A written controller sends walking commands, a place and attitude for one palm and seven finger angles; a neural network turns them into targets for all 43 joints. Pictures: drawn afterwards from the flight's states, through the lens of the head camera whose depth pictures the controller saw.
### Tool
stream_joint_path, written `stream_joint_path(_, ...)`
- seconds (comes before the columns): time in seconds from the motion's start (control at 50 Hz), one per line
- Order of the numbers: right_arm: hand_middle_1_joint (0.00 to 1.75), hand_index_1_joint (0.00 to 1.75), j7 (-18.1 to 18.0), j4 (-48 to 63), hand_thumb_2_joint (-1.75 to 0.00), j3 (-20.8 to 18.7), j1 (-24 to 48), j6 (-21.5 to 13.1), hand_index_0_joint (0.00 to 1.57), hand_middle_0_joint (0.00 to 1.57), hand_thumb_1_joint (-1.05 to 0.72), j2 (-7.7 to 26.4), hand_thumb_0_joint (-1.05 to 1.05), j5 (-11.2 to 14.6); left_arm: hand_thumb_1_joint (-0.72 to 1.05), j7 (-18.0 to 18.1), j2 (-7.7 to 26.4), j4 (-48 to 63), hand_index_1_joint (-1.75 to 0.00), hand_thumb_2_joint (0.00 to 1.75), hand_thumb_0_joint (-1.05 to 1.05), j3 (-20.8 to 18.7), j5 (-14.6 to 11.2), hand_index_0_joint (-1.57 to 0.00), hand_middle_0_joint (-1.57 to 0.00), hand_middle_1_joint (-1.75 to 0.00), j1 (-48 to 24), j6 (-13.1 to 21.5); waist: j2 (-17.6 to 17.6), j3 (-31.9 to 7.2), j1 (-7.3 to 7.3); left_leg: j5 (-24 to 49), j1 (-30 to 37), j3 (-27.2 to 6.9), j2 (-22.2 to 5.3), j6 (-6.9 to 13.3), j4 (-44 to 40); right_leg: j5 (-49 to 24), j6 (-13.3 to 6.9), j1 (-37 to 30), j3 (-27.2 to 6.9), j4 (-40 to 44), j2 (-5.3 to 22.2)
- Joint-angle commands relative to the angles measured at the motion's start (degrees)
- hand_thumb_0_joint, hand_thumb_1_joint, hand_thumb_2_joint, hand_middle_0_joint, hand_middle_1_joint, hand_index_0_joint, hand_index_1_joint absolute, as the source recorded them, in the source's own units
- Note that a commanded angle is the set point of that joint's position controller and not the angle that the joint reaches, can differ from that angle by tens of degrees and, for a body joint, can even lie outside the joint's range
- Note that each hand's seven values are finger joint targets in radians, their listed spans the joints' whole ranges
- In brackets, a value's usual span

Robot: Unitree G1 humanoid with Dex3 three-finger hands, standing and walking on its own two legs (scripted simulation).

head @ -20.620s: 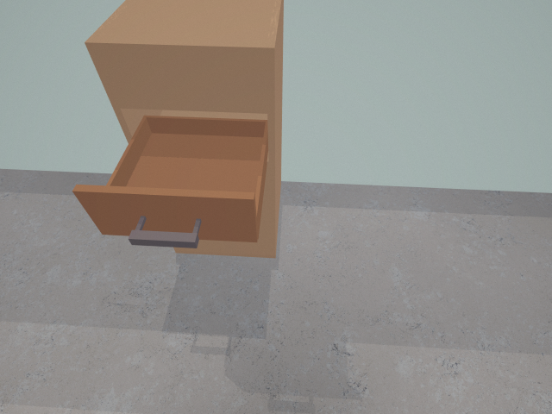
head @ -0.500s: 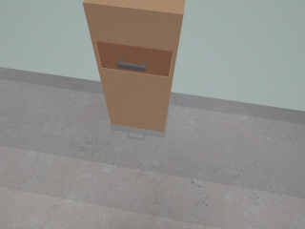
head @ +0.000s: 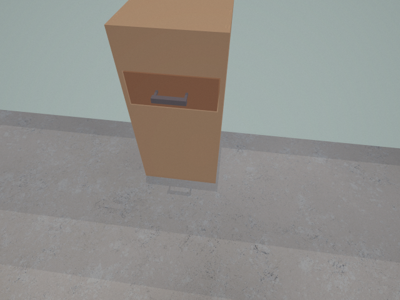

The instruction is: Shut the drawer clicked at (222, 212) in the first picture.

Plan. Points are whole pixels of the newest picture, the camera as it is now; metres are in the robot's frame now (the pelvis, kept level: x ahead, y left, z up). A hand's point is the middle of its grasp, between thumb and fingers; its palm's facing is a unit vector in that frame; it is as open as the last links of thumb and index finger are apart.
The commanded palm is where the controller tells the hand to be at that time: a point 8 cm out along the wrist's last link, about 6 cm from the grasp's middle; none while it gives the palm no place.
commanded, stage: let the arm hang, fingers relaxed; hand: left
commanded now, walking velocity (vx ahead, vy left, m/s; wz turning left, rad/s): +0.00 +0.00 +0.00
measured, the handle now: (170, 97) +0.87 +0.17 -0.13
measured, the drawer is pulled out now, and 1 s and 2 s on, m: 0.00 0.00 0.00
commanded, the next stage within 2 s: look to check the result in 0.18 s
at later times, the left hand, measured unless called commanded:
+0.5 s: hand out of the picture +0.00 +0.16 -0.18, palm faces +0.03 -0.98 -0.19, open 7.4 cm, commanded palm none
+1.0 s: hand out of the picture +0.02 +0.17 -0.17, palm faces +0.03 -0.98 -0.20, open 7.4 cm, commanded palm none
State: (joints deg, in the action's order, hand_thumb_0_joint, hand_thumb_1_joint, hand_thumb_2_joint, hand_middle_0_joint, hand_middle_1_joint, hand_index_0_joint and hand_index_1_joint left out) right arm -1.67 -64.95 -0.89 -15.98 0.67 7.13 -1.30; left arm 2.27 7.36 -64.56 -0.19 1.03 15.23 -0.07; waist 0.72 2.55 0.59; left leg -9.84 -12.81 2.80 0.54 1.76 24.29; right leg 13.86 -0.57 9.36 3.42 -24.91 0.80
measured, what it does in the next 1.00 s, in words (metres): stands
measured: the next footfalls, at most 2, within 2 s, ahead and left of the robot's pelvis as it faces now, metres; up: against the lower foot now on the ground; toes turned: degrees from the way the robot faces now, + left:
none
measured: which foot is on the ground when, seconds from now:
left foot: down 0.00-1.00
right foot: down 0.00-1.00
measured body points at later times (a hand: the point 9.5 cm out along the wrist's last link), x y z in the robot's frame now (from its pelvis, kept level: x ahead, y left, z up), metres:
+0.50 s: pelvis +0.01 -0.01 +0.00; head +0.03 -0.01 +0.45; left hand +0.00 +0.21 -0.16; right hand +0.00 -0.22 -0.16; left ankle +0.04 +0.10 -0.74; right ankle +0.00 -0.11 -0.74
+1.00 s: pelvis +0.02 -0.01 +0.00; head +0.04 -0.01 +0.45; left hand +0.02 +0.22 -0.16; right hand +0.02 -0.23 -0.16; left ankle +0.04 +0.10 -0.74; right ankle +0.00 -0.11 -0.74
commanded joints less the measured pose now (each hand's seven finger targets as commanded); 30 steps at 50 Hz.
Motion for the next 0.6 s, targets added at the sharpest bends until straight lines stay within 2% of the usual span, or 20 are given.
stream_joint_path(0.0,0.30,0.30,-0.3,0.8,-0.90,-0.7,-4.6,-0.9,0.20,0.20,-0.90,4.5,0.00,0.3,0.90,0.0,6.3,0.9,-0.30,0.90,0.00,-1.3,-0.4,-0.20,-0.20,-0.30,5.1,0.8,0.1,3.1,-0.31,0.9,0.9,-6.1,-5.5,0.5,-5.1,0.6,-2.3,4.5,-5.1,6.8,5.0)
stream_joint_path(0.04,0.30,0.30,-0.3,0.8,-0.90,-0.8,-4.5,-1.0,0.20,0.20,-0.90,4.6,0.00,0.3,0.90,-0.1,6.3,1.0,-0.30,0.90,0.00,-1.4,-0.4,-0.20,-0.20,-0.30,5.1,0.8,0.7,2.8,-0.21,0.7,1.3,-6.0,-5.4,0.4,-5.0,0.8,-2.4,4.4,-5.2,7.1,5.0)
stream_joint_path(0.18,0.30,0.30,-0.4,0.8,-0.90,-0.9,-4.3,-0.9,0.20,0.20,-0.90,4.9,0.00,0.4,0.90,-0.1,6.6,1.0,-0.30,0.90,0.00,-1.4,-0.4,-0.20,-0.20,-0.30,4.7,0.9,-0.5,2.4,-0.09,1.6,2.2,-5.8,-5.7,0.3,-4.5,0.3,-2.4,4.3,-5.3,7.5,5.1)
stream_joint_path(0.22,0.30,0.30,-0.5,0.8,-0.90,-0.9,-4.3,-1.0,0.20,0.20,-0.90,5.0,0.00,0.4,0.90,-0.1,6.5,1.0,-0.30,0.90,0.00,-1.4,-0.5,-0.20,-0.20,-0.30,4.6,1.0,0.3,2.1,-0.07,2.5,2.6,-5.7,-5.8,0.3,-4.4,-0.8,-2.4,3.9,-5.3,7.5,5.1)
stream_joint_path(0.28,0.30,0.30,-0.4,0.6,-0.90,-0.9,-4.1,-0.9,0.20,0.20,-0.90,5.1,0.00,0.4,0.90,0.0,6.6,1.0,-0.30,0.90,0.00,-1.4,-0.5,-0.20,-0.20,-0.30,4.7,1.0,-1.1,2.3,-0.05,2.7,2.7,-5.7,-5.8,0.3,-4.2,-0.7,-2.4,3.9,-5.3,7.7,5.1)
stream_joint_path(0.36,0.30,0.30,-0.6,0.6,-0.90,-1.0,-4.0,-1.2,0.20,0.20,-0.90,5.6,0.00,0.5,0.90,0.0,6.8,0.9,-0.30,0.90,0.00,-1.5,-0.5,-0.20,-0.20,-0.30,5.0,1.2,0.0,0.6,-0.12,5.5,3.7,-5.6,-6.0,0.3,-3.8,-3.6,-2.3,2.5,-5.4,7.2,5.0)
stream_joint_path(0.4,0.30,0.30,-0.6,0.3,-0.90,-0.9,-3.5,-1.1,0.20,0.20,-0.90,5.3,0.00,0.5,0.90,0.0,6.6,0.7,-0.30,0.90,0.00,-1.4,-0.5,-0.20,-0.20,-0.30,4.8,1.1,-0.2,1.7,-0.20,5.2,3.5,-5.5,-6.1,0.3,-4.1,-3.5,-2.2,2.9,-5.2,7.5,5.2)
stream_joint_path(0.58,0.30,0.30,-0.6,0.2,-0.90,-0.8,-2.9,-1.1,0.20,0.20,-0.90,5.6,0.00,0.5,0.90,0.0,6.8,0.6,-0.30,0.90,0.00,-1.4,-0.5,-0.20,-0.20,-0.30,4.5,1.1,-0.3,2.2,-0.11,4.6,3.7,-5.6,-6.1,0.1,-4.5,-2.6,-2.1,2.8,-5.1,8.1,5.2)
